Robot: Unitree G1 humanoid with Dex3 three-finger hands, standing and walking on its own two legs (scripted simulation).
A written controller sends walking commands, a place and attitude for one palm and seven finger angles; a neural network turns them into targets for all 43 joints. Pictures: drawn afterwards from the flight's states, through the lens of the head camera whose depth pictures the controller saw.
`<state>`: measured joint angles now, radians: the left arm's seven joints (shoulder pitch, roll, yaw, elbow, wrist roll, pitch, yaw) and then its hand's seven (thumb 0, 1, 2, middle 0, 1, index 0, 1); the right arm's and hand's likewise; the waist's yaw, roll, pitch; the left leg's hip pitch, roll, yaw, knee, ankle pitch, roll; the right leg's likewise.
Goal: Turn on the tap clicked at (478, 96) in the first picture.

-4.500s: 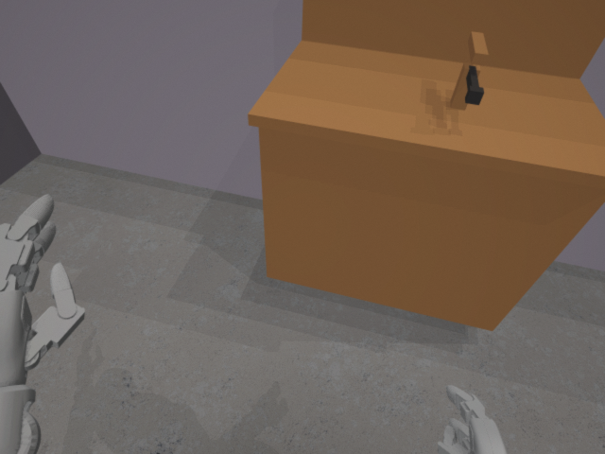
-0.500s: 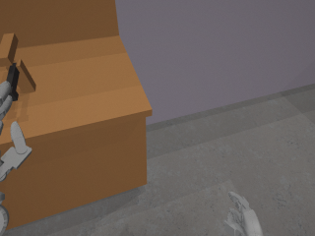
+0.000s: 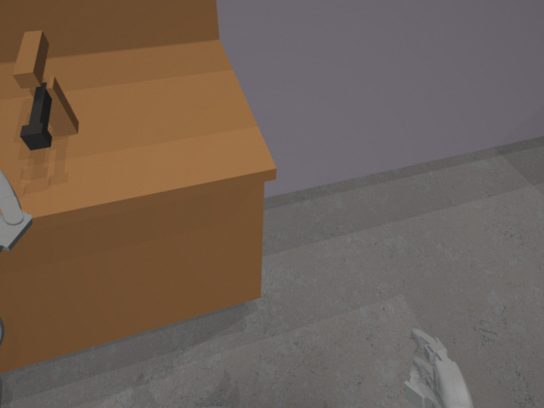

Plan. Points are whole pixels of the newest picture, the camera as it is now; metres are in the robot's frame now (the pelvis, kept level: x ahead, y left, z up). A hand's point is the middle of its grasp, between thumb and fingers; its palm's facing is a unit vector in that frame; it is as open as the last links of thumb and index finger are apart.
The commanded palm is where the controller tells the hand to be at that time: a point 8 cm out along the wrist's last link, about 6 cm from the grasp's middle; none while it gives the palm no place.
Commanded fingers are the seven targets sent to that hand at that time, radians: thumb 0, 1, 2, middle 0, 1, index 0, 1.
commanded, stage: come to a stop and stand still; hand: left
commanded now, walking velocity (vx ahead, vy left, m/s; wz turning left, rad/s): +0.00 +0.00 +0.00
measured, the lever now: (36, 136) +0.43 +0.41 +0.13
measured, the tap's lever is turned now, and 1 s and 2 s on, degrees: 0 0 0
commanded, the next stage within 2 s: look again from close up in 0.54 s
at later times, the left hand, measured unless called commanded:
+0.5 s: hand (12, 276) +0.19 +0.28 +0.17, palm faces +0.45 -0.84 -0.30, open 7.4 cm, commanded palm +0.13 +0.32 +0.18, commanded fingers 0.00 0.90 0.90 -0.20 -0.30 -0.20 -0.30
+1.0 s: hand (54, 238) +0.24 +0.27 +0.16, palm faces +0.41 -0.83 -0.38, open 7.4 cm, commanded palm +0.18 +0.30 +0.18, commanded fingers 0.00 0.90 0.90 -0.20 -0.30 -0.20 -0.30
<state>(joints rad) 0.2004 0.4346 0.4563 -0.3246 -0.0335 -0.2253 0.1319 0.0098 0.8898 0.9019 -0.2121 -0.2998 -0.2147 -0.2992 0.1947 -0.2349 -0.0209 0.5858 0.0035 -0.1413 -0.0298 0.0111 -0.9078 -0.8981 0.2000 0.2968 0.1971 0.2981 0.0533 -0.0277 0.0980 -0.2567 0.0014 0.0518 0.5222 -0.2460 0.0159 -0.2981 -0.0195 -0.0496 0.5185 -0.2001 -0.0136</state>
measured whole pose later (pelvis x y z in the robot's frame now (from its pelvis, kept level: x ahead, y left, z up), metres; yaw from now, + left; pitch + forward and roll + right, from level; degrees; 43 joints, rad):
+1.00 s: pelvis +0.03 +0.01 +0.01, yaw +3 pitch +1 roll -1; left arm 0.40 0.35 0.32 -0.39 -0.03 -0.20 0.09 0.01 0.89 0.90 -0.21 -0.30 -0.21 -0.30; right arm 0.20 -0.21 0.02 0.57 -0.01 -0.12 -0.03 0.01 -0.90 -0.90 0.20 0.30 0.20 0.30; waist 0.03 0.00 0.01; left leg -0.19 -0.02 0.01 0.40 -0.22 0.03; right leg -0.19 0.04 0.04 0.34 -0.17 0.00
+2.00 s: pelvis +0.12 +0.07 +0.00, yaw +1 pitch +0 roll +0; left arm 0.49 0.37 0.36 -0.58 -0.04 -0.20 0.12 0.01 0.89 0.90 -0.21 -0.30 -0.21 -0.30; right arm 0.20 -0.16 0.04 0.57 0.00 -0.11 0.00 0.01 -0.90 -0.90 0.20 0.30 0.20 0.30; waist 0.01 0.02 0.05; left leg -0.38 0.01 0.00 0.70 -0.31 -0.02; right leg -0.24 0.04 -0.02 0.54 -0.29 -0.04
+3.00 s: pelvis +0.09 +0.10 +0.01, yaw +1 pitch +0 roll -2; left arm 0.09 0.55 0.51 -0.28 -0.03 -0.23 0.09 0.01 0.89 0.90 -0.21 -0.30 -0.22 -0.30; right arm 0.20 -0.21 0.01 0.61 0.01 -0.11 -0.02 0.01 -0.90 -0.90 0.20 0.30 0.20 0.30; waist 0.07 -0.01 0.08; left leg -0.30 -0.01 0.01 0.49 -0.19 0.03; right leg -0.24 0.02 -0.01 0.41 -0.18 0.00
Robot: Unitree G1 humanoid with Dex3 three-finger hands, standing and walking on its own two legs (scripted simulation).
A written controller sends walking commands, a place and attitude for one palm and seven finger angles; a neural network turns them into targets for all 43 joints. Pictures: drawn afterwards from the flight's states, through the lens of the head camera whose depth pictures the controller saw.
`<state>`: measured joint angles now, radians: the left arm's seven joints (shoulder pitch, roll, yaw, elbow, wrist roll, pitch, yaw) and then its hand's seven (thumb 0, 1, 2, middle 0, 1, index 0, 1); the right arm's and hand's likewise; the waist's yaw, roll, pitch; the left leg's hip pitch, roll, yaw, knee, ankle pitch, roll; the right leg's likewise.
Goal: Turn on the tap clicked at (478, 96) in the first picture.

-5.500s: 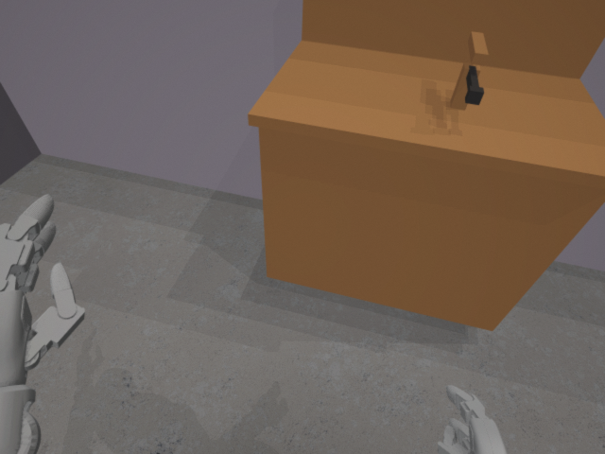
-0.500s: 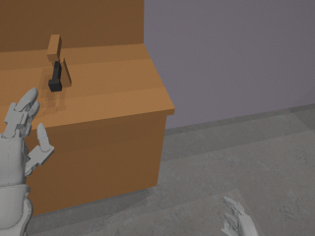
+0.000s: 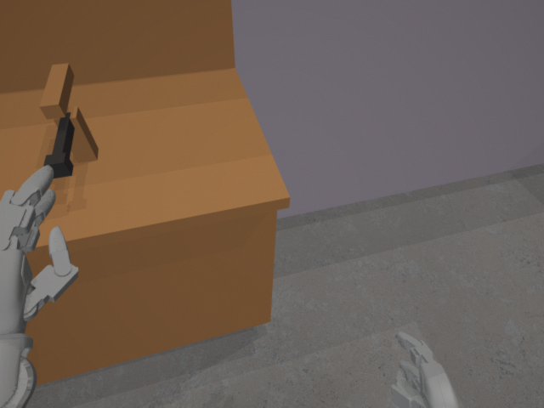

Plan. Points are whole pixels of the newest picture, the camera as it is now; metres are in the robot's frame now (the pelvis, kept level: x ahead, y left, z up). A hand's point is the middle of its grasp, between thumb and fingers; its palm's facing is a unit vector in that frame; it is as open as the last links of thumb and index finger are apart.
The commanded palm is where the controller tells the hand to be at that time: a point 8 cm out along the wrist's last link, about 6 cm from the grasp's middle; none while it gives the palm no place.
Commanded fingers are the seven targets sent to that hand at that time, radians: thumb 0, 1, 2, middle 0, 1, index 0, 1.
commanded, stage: shuffle to correct the standing spot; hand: left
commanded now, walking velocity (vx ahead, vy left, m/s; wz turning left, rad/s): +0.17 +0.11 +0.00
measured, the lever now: (59, 165) +0.41 +0.38 +0.11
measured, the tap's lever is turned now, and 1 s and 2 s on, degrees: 0 0 0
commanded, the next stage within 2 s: come to a stop and stand still in 0.42 s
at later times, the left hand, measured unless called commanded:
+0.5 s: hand (75, 227) +0.27 +0.26 +0.16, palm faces +0.39 -0.83 -0.40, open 7.4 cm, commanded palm +0.21 +0.30 +0.17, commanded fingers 0.00 0.90 0.90 -0.20 -0.30 -0.20 -0.30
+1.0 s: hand (74, 199) +0.30 +0.27 +0.17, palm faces +0.34 -0.84 -0.43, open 7.4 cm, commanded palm +0.25 +0.33 +0.17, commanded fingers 0.00 0.90 0.90 -0.20 -0.30 -0.20 -0.30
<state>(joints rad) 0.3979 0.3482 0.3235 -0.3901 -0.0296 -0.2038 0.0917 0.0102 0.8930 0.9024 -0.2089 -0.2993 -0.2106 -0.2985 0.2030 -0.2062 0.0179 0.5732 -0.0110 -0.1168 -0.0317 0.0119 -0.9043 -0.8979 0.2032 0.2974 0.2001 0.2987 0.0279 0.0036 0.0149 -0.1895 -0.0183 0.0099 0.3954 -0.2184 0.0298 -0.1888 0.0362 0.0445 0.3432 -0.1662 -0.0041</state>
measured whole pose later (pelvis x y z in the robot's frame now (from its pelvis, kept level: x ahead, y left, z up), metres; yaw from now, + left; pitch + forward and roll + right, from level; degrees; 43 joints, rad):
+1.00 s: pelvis +0.08 +0.05 -0.01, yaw -2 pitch +0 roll +0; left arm 0.49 0.37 0.36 -0.58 -0.04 -0.20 0.12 0.01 0.89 0.90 -0.21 -0.30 -0.21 -0.30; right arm 0.20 -0.16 0.04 0.57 0.00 -0.11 0.00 0.01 -0.90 -0.90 0.20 0.30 0.20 0.30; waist 0.01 0.02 0.05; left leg -0.38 0.01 0.00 0.70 -0.31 -0.02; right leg -0.24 0.04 -0.02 0.54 -0.29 -0.04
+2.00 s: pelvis +0.06 +0.08 -0.01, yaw -2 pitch +0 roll -2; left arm 0.09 0.55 0.51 -0.28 -0.03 -0.23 0.09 0.01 0.89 0.90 -0.21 -0.30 -0.22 -0.30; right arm 0.20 -0.21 0.01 0.61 0.01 -0.11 -0.02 0.01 -0.90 -0.90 0.20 0.30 0.20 0.30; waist 0.07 -0.01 0.08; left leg -0.30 -0.01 0.01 0.49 -0.19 0.03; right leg -0.24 0.02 -0.01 0.41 -0.18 0.00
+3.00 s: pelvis +0.03 +0.07 -0.01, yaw -2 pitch +3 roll +0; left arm 0.47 0.37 0.36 -0.47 -0.05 -0.17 0.13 0.01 0.89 0.90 -0.21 -0.30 -0.21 -0.30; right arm 0.25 -0.24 -0.01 0.61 0.00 -0.10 -0.06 0.01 -0.91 -0.90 0.20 0.30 0.20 0.30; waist 0.01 -0.02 -0.01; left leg -0.22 -0.02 0.02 0.50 -0.33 0.03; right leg -0.38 0.00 -0.09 0.50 -0.17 -0.04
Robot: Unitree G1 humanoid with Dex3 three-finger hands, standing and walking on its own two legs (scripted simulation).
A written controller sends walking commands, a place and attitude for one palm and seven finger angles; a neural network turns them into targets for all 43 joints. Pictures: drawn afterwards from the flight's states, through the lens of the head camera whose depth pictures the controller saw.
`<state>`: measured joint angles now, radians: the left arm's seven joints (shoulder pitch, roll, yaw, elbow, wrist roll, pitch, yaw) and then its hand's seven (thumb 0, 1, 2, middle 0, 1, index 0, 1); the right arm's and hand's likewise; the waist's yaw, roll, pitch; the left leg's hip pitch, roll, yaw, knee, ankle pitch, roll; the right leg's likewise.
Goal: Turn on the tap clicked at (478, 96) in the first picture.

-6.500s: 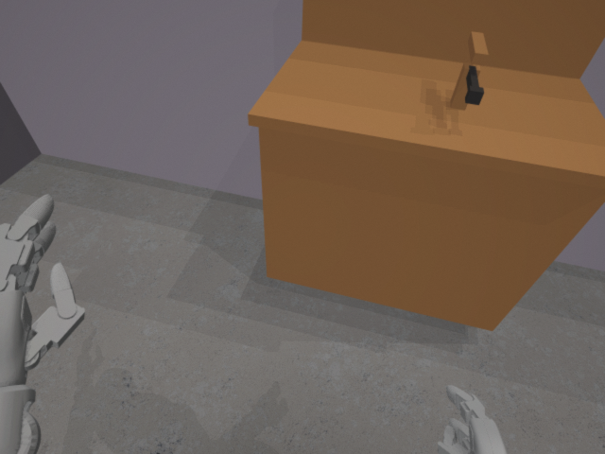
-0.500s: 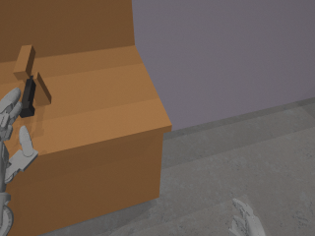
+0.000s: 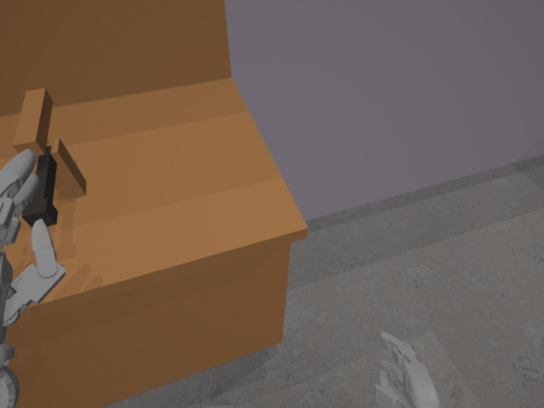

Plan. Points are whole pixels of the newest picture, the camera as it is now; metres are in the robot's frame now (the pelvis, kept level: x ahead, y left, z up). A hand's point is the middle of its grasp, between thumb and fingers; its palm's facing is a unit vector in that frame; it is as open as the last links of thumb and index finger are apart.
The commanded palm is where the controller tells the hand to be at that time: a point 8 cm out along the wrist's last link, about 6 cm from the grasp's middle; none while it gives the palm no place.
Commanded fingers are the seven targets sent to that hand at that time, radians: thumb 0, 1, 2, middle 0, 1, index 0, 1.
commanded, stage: come to a stop and stand still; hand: left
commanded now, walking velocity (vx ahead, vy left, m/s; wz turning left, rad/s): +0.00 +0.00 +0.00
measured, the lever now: (40, 213) +0.32 +0.34 +0.13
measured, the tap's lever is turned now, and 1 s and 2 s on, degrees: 0 0 0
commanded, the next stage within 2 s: look again from close up in 0.78 s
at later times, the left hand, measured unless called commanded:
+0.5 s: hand (12, 283) +0.20 +0.27 +0.18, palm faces +0.42 -0.82 -0.39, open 7.4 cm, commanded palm +0.16 +0.30 +0.18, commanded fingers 0.00 0.90 0.90 -0.20 -0.30 -0.20 -0.30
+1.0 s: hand out of the picture +0.24 +0.33 +0.22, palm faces +0.54 -0.72 -0.44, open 7.4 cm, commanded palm +0.14 +0.31 +0.18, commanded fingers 0.00 0.90 0.90 -0.20 -0.30 -0.20 -0.30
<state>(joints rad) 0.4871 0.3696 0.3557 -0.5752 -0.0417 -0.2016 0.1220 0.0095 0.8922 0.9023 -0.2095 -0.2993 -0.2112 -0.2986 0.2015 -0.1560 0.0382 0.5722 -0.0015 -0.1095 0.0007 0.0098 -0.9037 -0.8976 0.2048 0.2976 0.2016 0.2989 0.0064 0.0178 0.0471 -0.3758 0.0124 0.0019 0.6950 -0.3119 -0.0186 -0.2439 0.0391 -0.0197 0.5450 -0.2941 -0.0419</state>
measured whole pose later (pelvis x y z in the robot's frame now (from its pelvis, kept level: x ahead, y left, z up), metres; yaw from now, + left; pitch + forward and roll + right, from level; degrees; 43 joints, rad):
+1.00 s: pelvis -0.02 +0.03 +0.01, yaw +0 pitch +0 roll -2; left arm 0.09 0.55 0.51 -0.28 -0.03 -0.23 0.09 0.01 0.89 0.90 -0.21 -0.30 -0.22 -0.30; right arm 0.20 -0.21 0.01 0.61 0.01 -0.11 -0.02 0.01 -0.90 -0.90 0.20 0.30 0.20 0.30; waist 0.07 -0.01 0.08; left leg -0.30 -0.01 0.01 0.49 -0.19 0.03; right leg -0.24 0.02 -0.01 0.41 -0.18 0.00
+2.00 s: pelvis -0.06 +0.01 +0.00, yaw +0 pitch +3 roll +0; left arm 0.47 0.37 0.36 -0.47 -0.05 -0.17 0.13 0.01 0.89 0.90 -0.21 -0.30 -0.21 -0.30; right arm 0.25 -0.24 -0.01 0.61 0.00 -0.10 -0.06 0.01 -0.91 -0.90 0.20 0.30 0.20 0.30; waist 0.01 -0.02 -0.01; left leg -0.22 -0.02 0.02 0.50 -0.33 0.03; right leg -0.38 0.00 -0.09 0.50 -0.17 -0.04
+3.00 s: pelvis -0.04 +0.04 +0.01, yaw -1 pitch -1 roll -2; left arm 0.40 0.34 0.33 -0.48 -0.03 -0.21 0.10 0.01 0.89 0.90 -0.21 -0.30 -0.21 -0.30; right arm 0.16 -0.20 0.01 0.54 0.00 -0.12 -0.02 0.01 -0.91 -0.90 0.20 0.30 0.20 0.30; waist 0.03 -0.02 0.04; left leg -0.11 -0.03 0.03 0.48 -0.35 0.05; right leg -0.25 0.01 -0.04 0.44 -0.18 0.00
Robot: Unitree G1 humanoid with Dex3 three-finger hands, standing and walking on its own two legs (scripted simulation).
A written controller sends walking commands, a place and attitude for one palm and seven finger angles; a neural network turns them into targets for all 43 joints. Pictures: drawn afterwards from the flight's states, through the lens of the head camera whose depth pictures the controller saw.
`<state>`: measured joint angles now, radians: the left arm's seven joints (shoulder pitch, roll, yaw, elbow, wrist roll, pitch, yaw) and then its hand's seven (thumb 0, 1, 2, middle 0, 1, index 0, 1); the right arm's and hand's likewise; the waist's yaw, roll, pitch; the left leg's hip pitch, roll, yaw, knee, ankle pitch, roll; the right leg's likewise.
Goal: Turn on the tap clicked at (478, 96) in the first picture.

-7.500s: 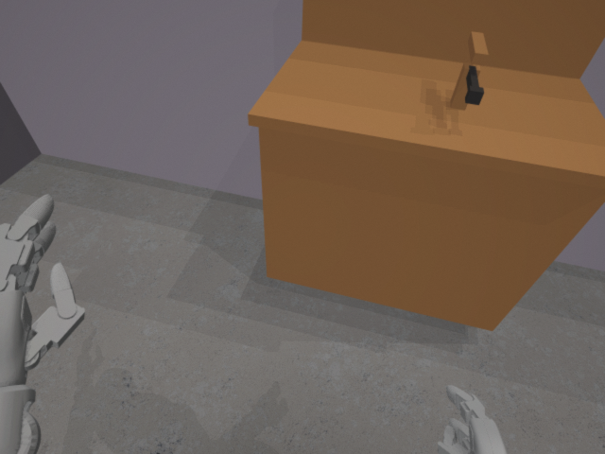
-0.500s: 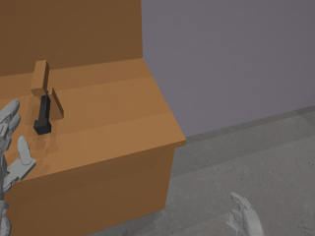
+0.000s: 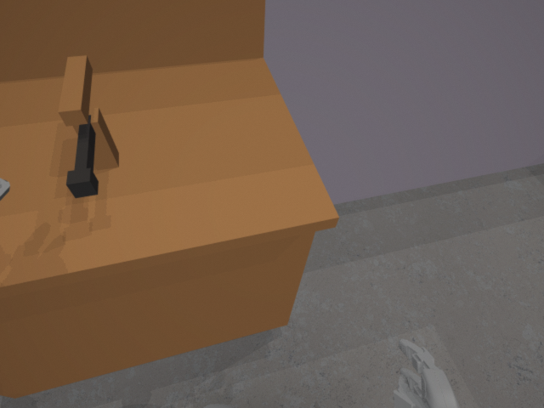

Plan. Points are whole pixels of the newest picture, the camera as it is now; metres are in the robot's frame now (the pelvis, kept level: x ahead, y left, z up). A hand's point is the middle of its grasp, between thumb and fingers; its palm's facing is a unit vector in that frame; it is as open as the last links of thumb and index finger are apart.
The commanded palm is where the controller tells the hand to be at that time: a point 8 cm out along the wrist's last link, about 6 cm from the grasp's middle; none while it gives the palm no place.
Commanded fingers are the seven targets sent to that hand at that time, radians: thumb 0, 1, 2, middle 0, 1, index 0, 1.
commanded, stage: look again from close up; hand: left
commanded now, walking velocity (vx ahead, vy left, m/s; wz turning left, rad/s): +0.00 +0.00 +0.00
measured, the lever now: (83, 183) +0.34 +0.31 +0.12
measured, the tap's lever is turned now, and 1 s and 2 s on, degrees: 0 0 0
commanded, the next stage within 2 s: shuffle to correct the standing spot in 0.20 s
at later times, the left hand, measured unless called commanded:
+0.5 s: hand (83, 210) +0.27 +0.26 +0.17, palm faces +0.34 -0.86 -0.38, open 7.4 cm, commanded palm +0.21 +0.29 +0.18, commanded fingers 0.00 0.90 0.90 -0.20 -0.30 -0.20 -0.30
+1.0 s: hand (70, 295) +0.19 +0.24 +0.15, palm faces +0.38 -0.84 -0.40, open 7.4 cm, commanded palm +0.13 +0.27 +0.18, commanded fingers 0.00 0.90 0.90 -0.20 -0.30 -0.20 -0.30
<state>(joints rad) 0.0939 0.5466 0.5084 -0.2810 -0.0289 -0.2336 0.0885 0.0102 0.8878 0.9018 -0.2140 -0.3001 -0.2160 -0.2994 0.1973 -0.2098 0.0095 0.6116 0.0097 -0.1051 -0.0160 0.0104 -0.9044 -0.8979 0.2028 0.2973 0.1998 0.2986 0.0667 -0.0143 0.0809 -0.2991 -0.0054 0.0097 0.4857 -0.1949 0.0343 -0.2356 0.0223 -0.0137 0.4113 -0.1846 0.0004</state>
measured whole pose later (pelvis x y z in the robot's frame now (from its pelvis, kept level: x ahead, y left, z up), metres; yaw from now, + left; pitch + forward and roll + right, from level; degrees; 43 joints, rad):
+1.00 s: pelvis -0.03 -0.01 -0.01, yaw +0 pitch +3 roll +0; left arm 0.47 0.37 0.36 -0.47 -0.05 -0.17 0.13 0.01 0.89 0.90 -0.21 -0.30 -0.21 -0.30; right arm 0.25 -0.24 -0.01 0.61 0.00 -0.10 -0.06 0.01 -0.91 -0.90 0.20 0.30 0.20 0.30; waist 0.01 -0.02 -0.01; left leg -0.22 -0.02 0.02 0.50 -0.33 0.03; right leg -0.38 0.00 -0.09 0.50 -0.17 -0.04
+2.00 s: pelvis -0.01 +0.01 +0.00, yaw -1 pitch -1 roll -2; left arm 0.40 0.34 0.33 -0.48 -0.03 -0.21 0.10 0.01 0.89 0.90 -0.21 -0.30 -0.21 -0.30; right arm 0.16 -0.20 0.01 0.54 0.00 -0.12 -0.02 0.01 -0.91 -0.90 0.20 0.30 0.20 0.30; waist 0.03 -0.02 0.04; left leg -0.11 -0.03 0.03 0.48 -0.35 0.05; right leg -0.25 0.01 -0.04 0.44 -0.18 0.00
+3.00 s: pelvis -0.04 +0.01 +0.00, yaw -1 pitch -2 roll -1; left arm 0.40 0.34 0.34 -0.44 -0.03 -0.21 0.11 0.01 0.89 0.90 -0.21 -0.30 -0.21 -0.30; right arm 0.20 -0.20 0.01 0.56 0.00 -0.11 -0.03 0.01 -0.90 -0.90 0.20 0.30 0.20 0.30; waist 0.04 -0.02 0.06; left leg -0.11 -0.04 0.03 0.44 -0.30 0.05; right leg -0.24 0.00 -0.04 0.39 -0.12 -0.01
